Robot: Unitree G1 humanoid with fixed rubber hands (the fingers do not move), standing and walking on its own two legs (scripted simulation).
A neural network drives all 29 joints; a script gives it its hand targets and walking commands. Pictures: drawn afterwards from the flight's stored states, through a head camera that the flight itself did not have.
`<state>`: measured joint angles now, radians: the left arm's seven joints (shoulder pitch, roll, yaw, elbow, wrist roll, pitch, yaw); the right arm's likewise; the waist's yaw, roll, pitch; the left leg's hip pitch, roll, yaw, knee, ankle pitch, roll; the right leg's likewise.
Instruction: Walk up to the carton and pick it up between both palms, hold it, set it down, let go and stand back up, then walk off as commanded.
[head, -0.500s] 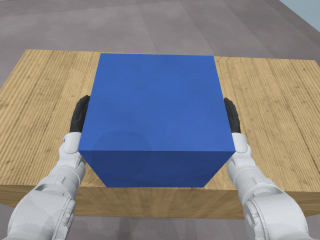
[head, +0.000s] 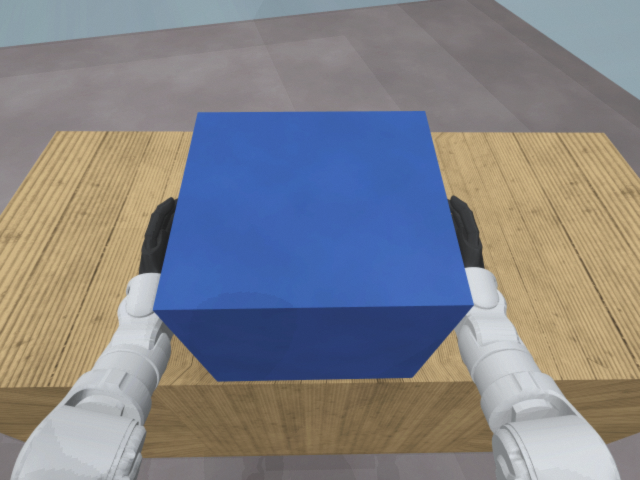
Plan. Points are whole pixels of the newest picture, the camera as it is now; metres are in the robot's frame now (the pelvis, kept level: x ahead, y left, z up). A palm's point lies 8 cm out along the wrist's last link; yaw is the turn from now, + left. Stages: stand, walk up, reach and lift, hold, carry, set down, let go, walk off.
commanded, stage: reach and lift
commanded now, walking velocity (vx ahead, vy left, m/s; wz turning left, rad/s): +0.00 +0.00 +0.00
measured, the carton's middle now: (313, 255) +0.44 +0.02 +0.02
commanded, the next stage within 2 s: none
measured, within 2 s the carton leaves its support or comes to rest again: neither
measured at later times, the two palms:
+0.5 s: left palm (130, 242) +0.37 +0.21 +0.13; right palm (483, 233) +0.39 -0.17 +0.13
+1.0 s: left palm (120, 204) +0.37 +0.20 +0.19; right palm (508, 212) +0.38 -0.19 +0.17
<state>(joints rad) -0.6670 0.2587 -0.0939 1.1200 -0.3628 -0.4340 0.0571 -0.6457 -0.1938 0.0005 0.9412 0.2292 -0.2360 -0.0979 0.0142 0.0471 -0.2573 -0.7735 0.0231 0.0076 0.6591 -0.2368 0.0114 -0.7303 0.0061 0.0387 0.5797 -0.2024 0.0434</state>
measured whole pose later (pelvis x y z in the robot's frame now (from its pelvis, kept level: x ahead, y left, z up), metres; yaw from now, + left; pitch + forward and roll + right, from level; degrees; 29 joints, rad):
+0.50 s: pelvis -0.01 +0.00 +0.01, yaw +0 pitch +10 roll -2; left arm -0.63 0.25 -0.03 0.88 -0.32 -0.03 0.10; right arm -0.64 -0.22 -0.01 0.78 0.23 0.12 -0.12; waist 0.02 0.04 -0.26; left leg -0.58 0.02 0.00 0.64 -0.24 0.01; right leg -0.53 0.01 0.04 0.54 -0.19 0.04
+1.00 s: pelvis -0.01 +0.00 +0.02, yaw +1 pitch +6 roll -2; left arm -0.71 0.22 0.10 0.76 -0.12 0.25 0.06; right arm -0.69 -0.22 -0.10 0.82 0.23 0.23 -0.09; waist 0.01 0.01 -0.24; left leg -0.45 0.02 0.00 0.55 -0.21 0.01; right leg -0.40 0.01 0.04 0.47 -0.17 0.03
